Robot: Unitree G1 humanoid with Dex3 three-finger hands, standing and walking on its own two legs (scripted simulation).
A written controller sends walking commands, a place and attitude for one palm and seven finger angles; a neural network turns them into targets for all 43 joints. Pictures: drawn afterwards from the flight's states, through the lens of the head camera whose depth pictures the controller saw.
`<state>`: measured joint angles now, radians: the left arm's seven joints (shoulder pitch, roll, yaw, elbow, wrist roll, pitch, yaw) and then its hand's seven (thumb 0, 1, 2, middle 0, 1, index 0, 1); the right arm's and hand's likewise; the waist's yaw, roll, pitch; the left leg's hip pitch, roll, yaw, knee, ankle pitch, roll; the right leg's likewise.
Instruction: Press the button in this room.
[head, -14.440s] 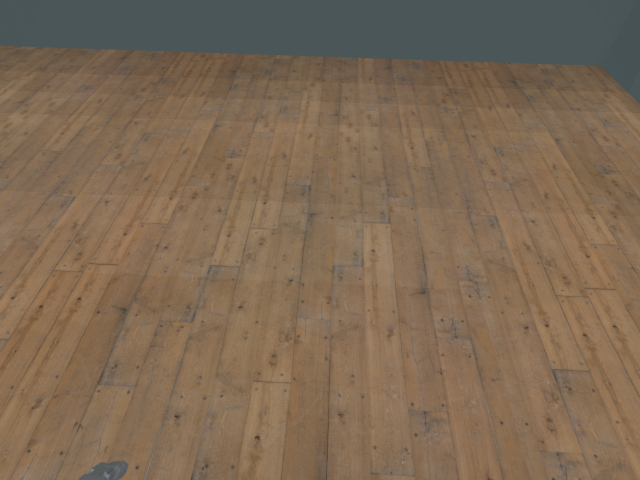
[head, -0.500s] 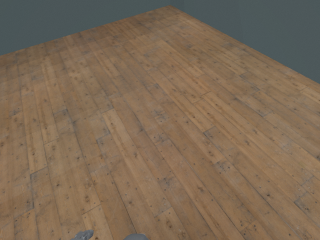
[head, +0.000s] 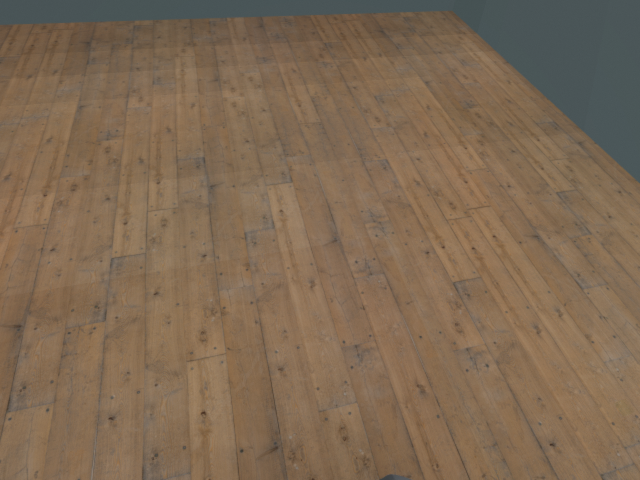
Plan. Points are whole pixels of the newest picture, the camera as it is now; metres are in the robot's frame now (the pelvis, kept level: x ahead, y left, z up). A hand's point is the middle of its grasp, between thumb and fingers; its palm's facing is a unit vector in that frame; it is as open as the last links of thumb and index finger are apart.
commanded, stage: turn or walk to find it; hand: left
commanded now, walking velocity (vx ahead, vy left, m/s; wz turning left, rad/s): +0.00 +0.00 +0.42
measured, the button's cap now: out of the picture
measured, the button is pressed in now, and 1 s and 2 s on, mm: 0 0 0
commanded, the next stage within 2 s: none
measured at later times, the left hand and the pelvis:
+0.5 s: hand out of the picture +0.04 +0.15 -0.13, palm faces +0.23 -0.93 -0.28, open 7.4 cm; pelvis -0.02 -0.05 +0.01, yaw +13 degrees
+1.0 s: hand out of the picture -0.12 +0.19 -0.17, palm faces +0.48 -0.84 -0.25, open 7.4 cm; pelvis -0.05 -0.02 +0.00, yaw +25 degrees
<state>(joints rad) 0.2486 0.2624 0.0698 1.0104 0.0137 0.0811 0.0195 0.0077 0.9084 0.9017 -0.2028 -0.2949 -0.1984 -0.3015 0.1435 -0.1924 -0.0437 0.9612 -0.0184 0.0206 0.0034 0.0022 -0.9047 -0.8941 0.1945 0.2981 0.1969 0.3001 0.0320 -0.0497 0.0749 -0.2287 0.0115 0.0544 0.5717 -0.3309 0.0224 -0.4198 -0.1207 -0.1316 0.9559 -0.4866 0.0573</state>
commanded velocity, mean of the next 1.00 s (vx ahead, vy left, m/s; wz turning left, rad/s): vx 0.00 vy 0.00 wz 0.42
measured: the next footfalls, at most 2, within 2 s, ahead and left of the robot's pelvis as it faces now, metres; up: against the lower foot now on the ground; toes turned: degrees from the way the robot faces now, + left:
right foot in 0.34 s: +0.05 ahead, -0.13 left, +0.00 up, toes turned +4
left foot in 0.84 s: -0.06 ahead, +0.09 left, +0.00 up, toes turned +27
